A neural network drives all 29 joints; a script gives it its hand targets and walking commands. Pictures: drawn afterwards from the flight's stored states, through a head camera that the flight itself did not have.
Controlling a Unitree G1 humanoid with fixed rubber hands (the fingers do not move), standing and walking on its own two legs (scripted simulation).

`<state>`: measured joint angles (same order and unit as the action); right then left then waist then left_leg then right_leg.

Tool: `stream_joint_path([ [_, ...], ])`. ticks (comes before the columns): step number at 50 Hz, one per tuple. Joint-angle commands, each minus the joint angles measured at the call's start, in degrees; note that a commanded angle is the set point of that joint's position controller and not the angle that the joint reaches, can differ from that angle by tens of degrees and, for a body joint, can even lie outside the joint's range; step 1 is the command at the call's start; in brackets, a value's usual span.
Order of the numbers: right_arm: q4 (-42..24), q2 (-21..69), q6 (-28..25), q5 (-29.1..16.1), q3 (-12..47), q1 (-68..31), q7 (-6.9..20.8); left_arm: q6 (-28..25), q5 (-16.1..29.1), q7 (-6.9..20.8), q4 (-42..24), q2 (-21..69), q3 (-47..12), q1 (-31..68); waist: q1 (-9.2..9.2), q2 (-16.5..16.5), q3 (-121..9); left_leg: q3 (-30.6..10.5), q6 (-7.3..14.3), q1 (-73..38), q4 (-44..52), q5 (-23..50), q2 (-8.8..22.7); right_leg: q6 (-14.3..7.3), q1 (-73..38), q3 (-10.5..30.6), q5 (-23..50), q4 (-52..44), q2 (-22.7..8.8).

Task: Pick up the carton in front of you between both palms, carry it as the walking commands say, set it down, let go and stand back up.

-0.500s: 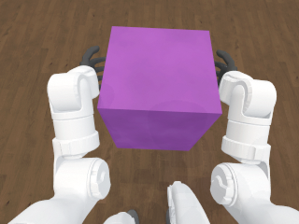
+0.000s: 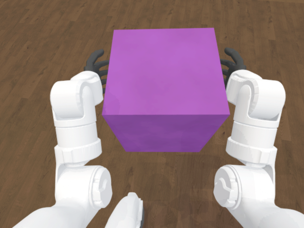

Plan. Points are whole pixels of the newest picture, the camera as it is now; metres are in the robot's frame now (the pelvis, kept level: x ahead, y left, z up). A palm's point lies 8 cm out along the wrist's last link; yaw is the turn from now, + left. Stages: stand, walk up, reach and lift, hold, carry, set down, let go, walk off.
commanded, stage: carry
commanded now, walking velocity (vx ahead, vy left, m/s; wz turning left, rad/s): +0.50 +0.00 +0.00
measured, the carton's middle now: (162, 99) +0.40 +0.02 +0.09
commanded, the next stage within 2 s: none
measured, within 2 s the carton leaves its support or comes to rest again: neither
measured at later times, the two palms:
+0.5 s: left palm out of the picture +0.71 +0.15 +0.18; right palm out of the picture +0.70 -0.15 +0.18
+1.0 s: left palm out of the picture +0.98 +0.17 +0.19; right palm out of the picture +0.98 -0.13 +0.19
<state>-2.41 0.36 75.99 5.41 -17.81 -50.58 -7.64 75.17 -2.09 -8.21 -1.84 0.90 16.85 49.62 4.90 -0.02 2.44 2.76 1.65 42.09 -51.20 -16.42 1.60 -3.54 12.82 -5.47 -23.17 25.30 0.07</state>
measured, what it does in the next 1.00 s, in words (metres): climbs: left foot, then right foot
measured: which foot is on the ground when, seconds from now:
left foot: up 0.00-0.08, down 0.10-0.54, up 0.56-0.88, down 0.90-1.00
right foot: down 0.00-0.10, up 0.12-0.50, down 0.52-0.92, up 0.94-1.00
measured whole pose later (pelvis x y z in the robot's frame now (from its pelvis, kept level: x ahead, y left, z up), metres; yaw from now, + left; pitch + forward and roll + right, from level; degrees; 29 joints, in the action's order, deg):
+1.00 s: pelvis +0.58 +0.02 +0.03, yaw +0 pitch +4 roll +1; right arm 8.4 -0.2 74.8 5.0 -16.8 -52.6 -8.2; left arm 76.5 -2.5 -8.0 7.0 -1.9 17.3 52.0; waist -0.9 1.8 2.1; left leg 6.4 4.5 29.7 -33.0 -12.2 -2.0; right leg -0.2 20.3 -0.5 -33.4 51.6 0.3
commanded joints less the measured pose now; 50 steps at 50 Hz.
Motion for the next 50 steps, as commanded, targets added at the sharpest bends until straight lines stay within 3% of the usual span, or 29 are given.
stream_joint_path([
  [1, 5.08, 53.19, 0.04, -19.4, 36.52, -35.69, 10.36, 0.8, 25.75, 15.34, 0.35, 57.18, -38.73, 42.36, -0.77, 9.59, -28.13, 6.72, 0.65, -8.59, 13.33, 6.17, -3.61, -5.87, -18.94, 5.02, 47.02, 0.19, -9.96],
  [3, 8.36, 54.75, 0.12, -20.53, 36.22, -36.19, 11.32, 0.74, 24.72, 15.41, 4.11, 57.34, -37.59, 41.74, -4.33, 9.56, -29.73, 10.0, 2.34, -22.01, 21.28, 10.59, -6.67, -2.93, -15.28, 0.38, 57.29, 9.74, -9.19],
  [4, 9.91, 55.41, -0.02, -21.26, 35.69, -35.8, 11.89, 0.53, 24.01, 15.36, 5.79, 57.6, -37.02, 41.21, -7.28, 7.71, -33.49, 9.45, 3.09, -35.3, 22.93, 11.9, -5.49, -0.77, -8.99, -1.32, 50.71, 17.94, -8.04],
  [5, 11.04, 56.41, -0.21, -22.34, 35.32, -35.64, 12.53, 0.33, 23.28, 15.32, 7.06, 57.42, -36.53, 41.43, -9.57, 1.13, -36.97, -5.83, 4.61, -48.72, 21.95, 5.06, 5.14, 0.99, 3.25, 0.66, 29.66, 29.04, -6.48],
  [6, 12.25, 55.73, -0.74, -22.26, 34.31, -37.21, 12.82, 0.44, 22.9, 15.22, 8.51, 59.51, -35.42, 41.22, -9.21, -16.5, -41.11, -35.15, 13.81, -62.0, 26.11, 10.82, 20.25, 2.83, 21.99, 2.47, -2.71, 44.56, 3.15],
  [7, 12.56, 58.54, -0.98, -23.84, 34.61, -37.12, 13.32, 0.19, 22.25, 14.84, 7.99, 58.52, -35.03, 43.39, -9.72, -15.46, -39.51, -39.96, 16.28, -62.17, 28.43, 10.97, 19.22, 1.41, 29.12, 7.19, -6.69, 54.31, 3.58],
  [9, 7.0, 62.79, -1.76, -28.11, 36.32, -43.01, 14.25, -0.55, 21.54, 13.81, 6.01, 60.03, -34.14, 44.5, -9.56, -4.58, -33.78, -27.83, 13.97, -56.02, 25.02, 21.46, 16.02, 0.14, 33.65, 7.72, -2.65, 56.37, -0.01],
  [10, 3.97, 64.56, -2.13, -30.19, 37.31, -46.46, 14.48, -0.81, 20.86, 13.13, 5.15, 60.21, -33.65, 44.32, -8.87, -2.7, -32.65, -23.99, 12.22, -52.9, 25.49, 22.67, 14.8, 0.19, 32.92, 7.79, -0.45, 53.27, -1.36],
  [12, 0.01, 66.13, -2.55, -32.67, 38.61, -49.67, 14.52, -1.18, 19.7, 11.75, 3.33, 59.88, -33.2, 42.75, -7.91, -3.67, -33.57, -20.24, 10.6, -50.95, 27.03, 19.24, 13.49, 0.54, 31.04, 6.93, 1.69, 48.89, -2.09],
  [16, -3.25, 63.99, -2.4, -32.96, 38.89, -47.29, 14.13, -1.61, 17.95, 9.84, 0.96, 57.77, -33.97, 39.21, -8.42, -5.13, -33.71, -15.82, 12.2, -53.18, 27.6, 21.64, 13.55, 1.84, 35.32, 4.39, 1.51, 41.4, -2.46],
  [19, -4.2, 61.09, -1.91, -32.05, 39.2, -45.59, 13.8, -1.25, 17.48, 9.33, -1.14, 55.63, -35.38, 39.52, -9.08, -6.16, -31.71, -10.56, 11.36, -51.71, 27.83, 26.31, 11.79, 2.25, 33.59, 2.14, 5.68, 30.35, -2.49],
  [22, -1.69, 58.32, -1.04, -30.39, 38.92, -42.42, 13.69, -0.38, 17.77, 9.59, 0.08, 54.25, -36.46, 38.73, -9.35, -7.9, -29.76, -5.37, 9.21, -50.13, 26.58, 34.73, 9.74, 1.53, 26.86, -2.27, 10.05, 18.46, 0.03],
  [24, 1.18, 57.18, -0.55, -29.23, 38.46, -40.81, 13.82, 0.25, 18.47, 10.2, 2.15, 53.91, -36.71, 38.55, -7.85, -9.4, -29.75, -1.55, 6.82, -49.21, 21.59, 47.22, 8.62, 0.23, 19.02, -5.89, 10.25, 11.28, 3.3],
  [25, 2.71, 56.73, -0.33, -28.75, 38.12, -40.18, 13.87, 0.46, 18.77, 10.6, 3.76, 53.98, -36.51, 38.16, -5.78, -9.02, -31.33, 1.15, 4.88, -47.26, 15.12, 54.0, 7.69, -0.67, 10.36, -7.71, 13.65, 6.2, 5.4],
  [26, 4.26, 56.4, -0.25, -28.3, 37.85, -39.39, 13.89, 0.52, 19.23, 11.1, 5.02, 54.12, -36.12, 38.14, -2.66, -7.95, -35.31, 3.24, 2.42, -41.07, 6.63, 48.92, 6.6, -1.89, -4.3, -6.68, 17.35, 2.89, 4.33],
  [27, 5.26, 55.75, -0.22, -27.79, 37.56, -40.08, 13.92, 0.47, 19.96, 11.75, 6.14, 54.38, -35.53, 37.38, 0.71, -2.78, -39.34, 1.75, 0.82, -28.36, -3.49, 27.35, 5.17, -3.6, -19.4, 8.02, 11.25, 3.26, -6.5],
  [28, 6.45, 57.96, 0.02, -27.1, 36.57, -40.22, 14.08, -0.07, 19.83, 12.08, 6.93, 53.83, -35.13, 39.0, -0.61, 16.29, -43.44, 0.29, -1.35, -8.64, -18.57, -6.02, -4.54, -12.79, -33.26, 37.07, 20.17, 0.49, -20.58],
  [29, 6.98, 57.61, -0.01, -26.4, 36.06, -41.96, 14.03, -0.01, 21.16, 12.53, 7.26, 56.23, -35.3, 38.9, 0.37, 15.97, -40.38, -4.08, -0.3, 0.78, -28.71, -13.27, -5.01, -15.16, -34.66, 40.64, 25.17, -0.71, -20.02],
  [31, 6.27, 58.77, -0.39, -25.83, 35.07, -43.32, 13.31, -0.37, 24.77, 13.47, 2.81, 60.16, -36.83, 44.62, 0.65, 5.07, -35.74, -4.96, 0.96, 5.97, -30.36, -9.54, -1.77, -12.34, -30.49, 28.98, 33.82, 2.4, -17.33],
  [32, 5.3, 59.02, -0.53, -25.4, 34.57, -43.83, 12.75, -0.62, 26.34, 13.75, 0.35, 62.11, -37.61, 47.55, 0.11, 3.25, -33.92, -4.54, 1.02, 5.79, -27.22, -7.75, -0.6, -10.71, -27.21, 25.24, 35.67, 1.78, -16.54],
  [34, 4.1, 58.84, -0.64, -24.23, 33.64, -43.26, 11.56, -0.77, 28.25, 13.82, -3.23, 63.13, -37.89, 50.95, -1.05, 4.38, -34.05, -3.75, 0.7, 3.24, -21.66, -6.86, 0.11, -8.84, -24.57, 20.47, 38.08, 0.79, -15.32],
  [38, 2.94, 56.72, -0.53, -21.89, 33.53, -40.08, 9.76, 0.01, 28.69, 13.63, -5.99, 61.36, -37.52, 50.16, -1.36, 6.82, -33.89, -0.39, -0.42, 0.04, -6.61, -6.35, -1.19, -8.75, -22.5, 12.37, 49.45, 2.14, -13.97],
  [42, 4.78, 55.0, 0.28, -20.85, 34.22, -37.72, 9.59, 1.08, 26.1, 13.99, -1.93, 58.3, -36.54, 45.18, -1.42, 10.36, -32.96, 4.77, -0.6, -10.32, 11.44, 6.0, -4.94, -4.77, -18.88, 3.37, 58.63, 7.08, -9.79],
  [44, 6.63, 55.71, 0.55, -21.59, 34.6, -38.15, 10.47, 1.24, 24.83, 14.21, 0.95, 57.41, -36.17, 44.0, -3.2, 8.85, -33.4, 7.33, 0.45, -21.86, 23.43, 18.2, -6.5, -2.41, -15.05, 0.11, 57.4, 13.1, -8.09],
  [45, 7.52, 56.03, 0.62, -22.03, 34.54, -38.47, 11.06, 1.19, 24.4, 14.25, 2.39, 57.42, -36.07, 43.83, -5.33, 7.9, -34.33, 6.45, 1.54, -32.04, 27.64, 26.02, -4.45, -0.3, -9.37, -0.15, 50.55, 16.84, -7.19],
  [46, 8.61, 56.37, 0.68, -22.87, 34.41, -38.67, 11.72, 1.17, 23.79, 14.29, 4.22, 56.83, -35.9, 43.26, -6.43, 2.33, -36.22, -4.56, 3.66, -45.14, 23.48, 48.83, 6.18, 2.41, 1.8, 0.87, 28.78, 21.63, -6.08],
  [47, 10.42, 56.09, 0.41, -22.41, 33.74, -39.56, 11.94, 1.48, 23.62, 14.26, 5.33, 58.04, -35.45, 44.61, -7.98, -11.1, -43.04, -19.13, 12.36, -59.88, 17.4, 75.12, 18.13, 4.75, 13.1, 3.5, -2.6, 31.18, -0.14],
  [48, 11.77, 56.96, 0.18, -23.23, 33.41, -37.97, 12.29, 1.61, 22.98, 14.2, 6.76, 58.36, -34.93, 43.85, -8.67, -13.61, -44.58, -23.26, 15.48, -60.99, 19.53, 69.9, 19.6, 4.2, 16.22, 7.21, -13.62, 34.54, 1.44],
  [50, 7.61, 60.75, -0.57, -26.05, 34.63, -42.3, 13.09, 1.01, 22.64, 13.79, 5.04, 60.16, -34.56, 46.4, -7.53, -6.85, -40.04, -19.16, 12.31, -56.72, 22.49, 55.71, 16.55, 3.8, 17.8, 8.05, -14.43, 28.37, -0.4],
])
